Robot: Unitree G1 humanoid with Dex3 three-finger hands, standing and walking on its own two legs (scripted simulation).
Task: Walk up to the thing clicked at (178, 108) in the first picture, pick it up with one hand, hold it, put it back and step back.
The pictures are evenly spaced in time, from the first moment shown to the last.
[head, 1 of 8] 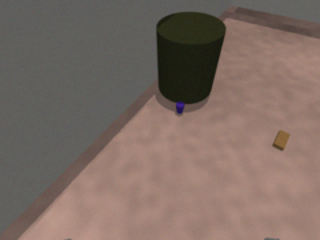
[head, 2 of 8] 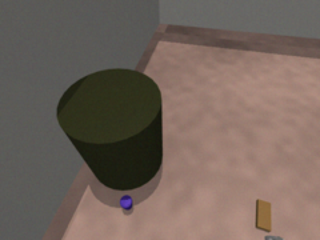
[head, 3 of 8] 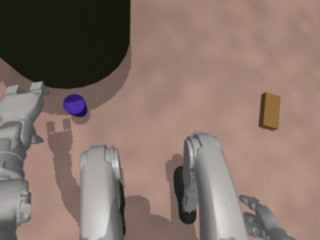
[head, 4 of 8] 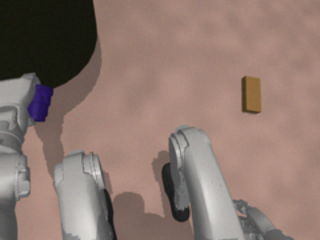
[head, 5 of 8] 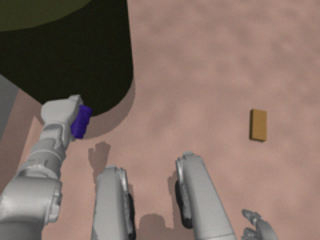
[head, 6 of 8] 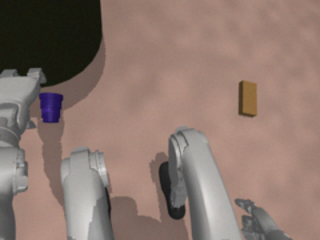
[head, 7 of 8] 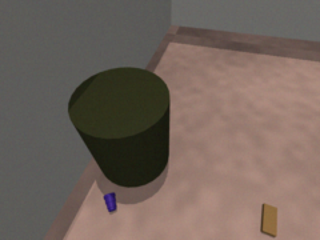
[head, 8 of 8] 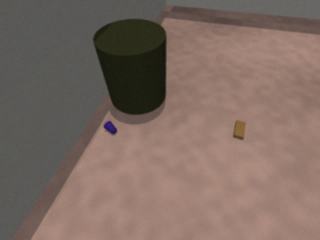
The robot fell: no
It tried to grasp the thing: yes
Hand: left
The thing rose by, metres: 0.67
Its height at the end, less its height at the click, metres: -0.02
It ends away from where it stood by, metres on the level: 0.23
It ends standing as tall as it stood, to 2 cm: no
